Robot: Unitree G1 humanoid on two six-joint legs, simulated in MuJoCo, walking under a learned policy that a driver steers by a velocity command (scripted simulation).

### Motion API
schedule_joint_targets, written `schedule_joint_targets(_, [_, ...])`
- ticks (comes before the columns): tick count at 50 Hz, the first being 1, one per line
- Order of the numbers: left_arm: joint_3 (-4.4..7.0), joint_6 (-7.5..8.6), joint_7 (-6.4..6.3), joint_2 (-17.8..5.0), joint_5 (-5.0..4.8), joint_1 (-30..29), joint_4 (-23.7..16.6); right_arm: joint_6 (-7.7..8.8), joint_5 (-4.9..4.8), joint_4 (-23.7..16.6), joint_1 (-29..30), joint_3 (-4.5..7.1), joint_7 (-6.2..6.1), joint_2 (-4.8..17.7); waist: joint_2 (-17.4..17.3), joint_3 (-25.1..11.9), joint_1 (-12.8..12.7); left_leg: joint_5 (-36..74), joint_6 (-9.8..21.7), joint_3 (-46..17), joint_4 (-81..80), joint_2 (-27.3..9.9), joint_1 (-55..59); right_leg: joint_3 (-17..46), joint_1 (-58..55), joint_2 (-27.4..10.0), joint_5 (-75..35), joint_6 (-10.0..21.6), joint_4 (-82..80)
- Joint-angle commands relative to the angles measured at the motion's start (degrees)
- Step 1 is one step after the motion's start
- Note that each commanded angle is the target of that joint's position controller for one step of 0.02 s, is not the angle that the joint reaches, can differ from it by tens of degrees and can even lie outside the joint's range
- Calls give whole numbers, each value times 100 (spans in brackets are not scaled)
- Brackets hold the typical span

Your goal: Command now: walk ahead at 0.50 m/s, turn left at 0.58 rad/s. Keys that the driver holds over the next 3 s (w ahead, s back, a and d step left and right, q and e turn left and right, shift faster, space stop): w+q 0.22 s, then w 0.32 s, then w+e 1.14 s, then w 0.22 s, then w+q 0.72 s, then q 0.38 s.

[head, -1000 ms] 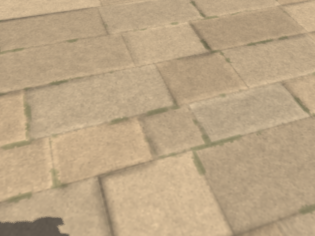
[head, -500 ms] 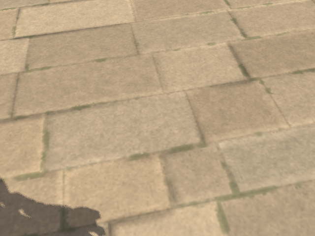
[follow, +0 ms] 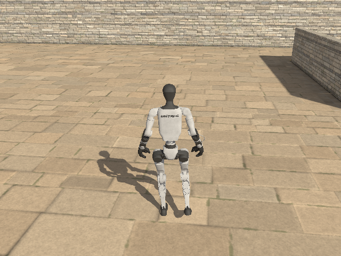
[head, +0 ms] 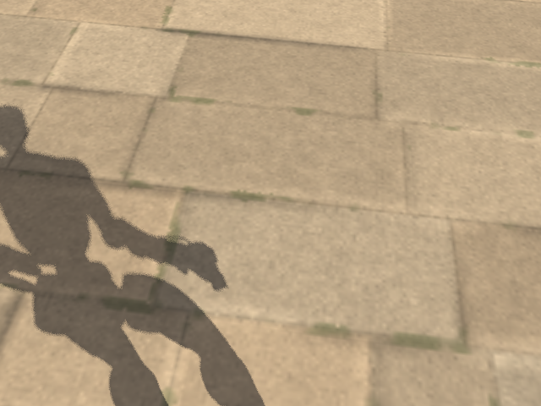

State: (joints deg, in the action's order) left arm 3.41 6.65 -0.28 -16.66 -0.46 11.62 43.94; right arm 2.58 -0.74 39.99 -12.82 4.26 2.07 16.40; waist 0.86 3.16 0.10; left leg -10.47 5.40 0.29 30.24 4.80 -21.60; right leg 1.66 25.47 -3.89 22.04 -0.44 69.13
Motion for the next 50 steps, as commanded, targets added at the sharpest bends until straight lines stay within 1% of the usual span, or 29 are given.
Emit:
schedule_joint_targets(1, [196,22,-14,-683,113,65,-466,134,48,-494,39,175,-71,679,-303,-777,-125,1384,1224,-2242,-1607,-1550,1359,311,1078,-312,-420,-36,-489])
schedule_joint_targets(3, [146,-65,-25,-514,151,-104,-526,156,16,-429,-99,206,-142,800,-234,-623,-125,1720,1216,-1895,-1701,-1414,990,199,1038,-228,-755,-184,-1035])
schedule_joint_targets(7, [36,-67,20,-289,131,-963,-732,106,-44,-296,-427,232,-260,882,-451,-389,186,1219,872,-1507,-1661,-1041,752,146,869,75,-2230,-302,-2739])
schedule_joint_targets(11, [32,11,129,-357,21,-1578,-909,50,-82,-157,-776,244,-288,924,-601,-293,431,613,730,-1838,-1437,-1119,876,187,469,341,-2646,-255,-3696])
schedule_joint_targets(15, [111,112,215,-551,21,-1396,-889,6,-48,-42,-877,212,-312,814,-819,-325,333,753,597,-2266,-904,-1417,1548,180,174,335,-2064,22,-4106])
schedule_joint_targets(16, [145,134,206,-580,30,-1120,-821,-12,-43,-44,-813,202,-307,782,-885,-382,165,1081,522,-2258,-682,-1363,1592,55,-197,388,-1958,143,-4296])
schedule_joint_targets(17, [223,157,173,-707,74,-635,-697,-12,-25,-74,-770,155,-295,652,-857,-659,-74,1691,388,-2113,-148,-1104,1547,7,-957,390,-1950,323,-4448])
schedule_joint_targets(18, [299,174,138,-954,155,166,-607,8,42,-178,-687,53,-276,419,-514,-1358,-454,1419,186,-1766,1166,-822,1020,668,-2275,-323,-2010,699,-4261])
schedule_joint_targets(19, [451,114,136,-1472,214,953,-400,71,-82,-209,-1440,-40,-286,145,1021,-2172,-364,-291,-306,-1021,3192,3,-965,2921,-4379,-1487,-1161,1668,-4443])
schedule_joint_targets(20, [388,78,205,-1135,32,1174,-245,119,-126,-170,-1507,-37,-294,387,1514,-2052,-421,-2256,-378,-1117,4072,-9,-2046,4377,-4544,-1886,238,1851,-5167])
schedule_joint_targets(21, [274,51,194,-755,-41,899,-284,125,-154,-203,-929,64,-279,785,813,-1180,-510,-1860,-353,-1221,4445,-302,-2458,3809,-3861,-1719,795,1611,-5290])
schedule_joint_targets(22, [208,-3,177,-623,11,555,-358,120,-95,-308,-458,53,-274,781,373,-709,-430,-1429,-340,-948,4380,-541,-2393,3060,-3131,-1485,435,1431,-5366])
schedule_joint_targets(23, [149,-38,176,-495,50,325,-348,136,2,-387,-181,50,-253,708,197,-331,-307,-1116,-341,-808,4015,-718,-2293,2555,-2477,-1247,-100,1393,-5544])
schedule_joint_targets(24, [99,-30,168,-400,95,195,-348,138,38,-391,-178,62,-233,634,303,-253,-143,-871,-342,-758,3677,-919,-2009,2191,-2086,-1059,-595,1315,-5665])
schedule_joint_targets(26, [84,-7,169,-388,79,173,-288,119,15,-330,-329,23,-203,421,493,-308,-24,-680,-400,-569,3296,-1011,-1653,1683,-1749,-829,-1282,1319,-5853])
schedule_joint_targets(29, [144,-6,132,-661,-4,371,-143,155,97,-506,134,-60,-218,244,364,-238,-100,-155,-543,-376,2333,-1075,-1719,1275,-1656,-770,-2153,1441,-6026])
schedule_joint_targets(31, [170,-64,95,-757,-50,517,-61,213,103,-590,529,-117,-198,127,310,-222,-216,461,-613,-302,1453,-980,-1482,997,-1602,-615,-2361,1352,-6014])
schedule_joint_targets(34, [189,-142,64,-860,-105,850,75,278,41,-664,1055,-133,-128,122,328,-179,-415,1152,-726,-204,508,-720,-951,844,-1519,-528,-2353,1249,-5878])
schedule_joint_targets(37, [190,-233,35,-871,-138,1129,180,349,-17,-787,1411,-87,-56,254,395,-151,-465,1096,-676,-286,5,-595,-693,1162,-1789,-700,-2113,1161,-5596])
schedule_joint_targets(39, [221,-292,-3,-949,-134,1109,191,402,-31,-773,1265,-16,-44,421,498,-216,-274,801,-558,-315,-297,-560,-250,1397,-1921,-800,-2061,1033,-5295])
schedule_joint_targets(40, [215,-315,-16,-934,-128,1051,186,419,-24,-677,925,42,-63,517,497,-354,-44,754,-447,-249,-513,-532,322,1353,-1839,-709,-2283,925,-4976])
schedule_joint_targets(41, [166,-312,-16,-792,-92,1034,158,431,28,-521,315,151,-115,732,427,-739,253,707,-279,-279,-563,-639,1329,1167,-1572,-408,-2622,758,-4252])
schedule_joint_targets(42, [35,-283,-3,-439,24,885,-29,428,142,-426,-658,263,-187,1125,-113,-1565,711,740,107,-1200,-355,-1657,2861,849,-663,-18,-1720,522,-2618])
schedule_joint_targets(43, [-106,-196,-16,30,-72,1606,-173,326,167,-278,-1064,351,-174,1491,-1762,-2331,466,-203,899,-3391,-708,-2955,4487,206,1278,623,901,200,-780])
schedule_joint_targets(44, [11,-178,-28,-482,-185,1475,-104,298,126,-258,-1111,244,-156,1011,-1442,-2097,592,-1150,906,-3952,-1083,-2890,4190,616,1897,358,1110,168,73])
schedule_joint_targets(45, [108,-198,-21,-756,-221,1014,-198,294,87,-249,-845,153,-166,733,-1038,-1355,597,-1134,710,-3147,-1208,-2692,3558,612,2134,158,612,170,306])
schedule_joint_targets(46, [116,-233,-28,-711,-177,782,-233,294,100,-252,-487,90,-156,583,-740,-960,440,-644,599,-2503,-1365,-2448,2881,486,1964,-32,179,137,234])
schedule_joint_targets(47, [134,-272,-18,-653,-114,642,-273,297,114,-219,-205,45,-136,418,-687,-636,293,-221,564,-2030,-1563,-2241,2333,464,1827,-161,-113,110,27])
schedule_joint_targets(50, [116,-451,37,-336,-133,652,-340,388,127,-96,128,62,-136,354,-782,-307,-10,582,552,-1071,-2041,-2028,1478,403,1363,-360,-541,31,-284])
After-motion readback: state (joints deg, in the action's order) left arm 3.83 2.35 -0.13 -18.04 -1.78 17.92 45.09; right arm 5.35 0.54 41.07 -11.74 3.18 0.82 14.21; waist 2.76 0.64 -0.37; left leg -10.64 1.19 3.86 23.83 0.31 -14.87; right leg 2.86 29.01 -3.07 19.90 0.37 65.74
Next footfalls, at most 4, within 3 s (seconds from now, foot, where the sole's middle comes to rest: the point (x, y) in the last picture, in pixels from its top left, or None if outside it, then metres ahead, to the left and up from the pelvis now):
0.36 right None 0.38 -0.12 -0.77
0.84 left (205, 349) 0.58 0.18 -0.77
1.34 right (313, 258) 0.84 -0.11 -0.77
1.84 left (276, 170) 1.16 -0.01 -0.77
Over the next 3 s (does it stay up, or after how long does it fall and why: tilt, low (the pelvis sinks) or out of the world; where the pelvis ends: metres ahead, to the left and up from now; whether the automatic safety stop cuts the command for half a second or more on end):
stays up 1.49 -0.18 0.00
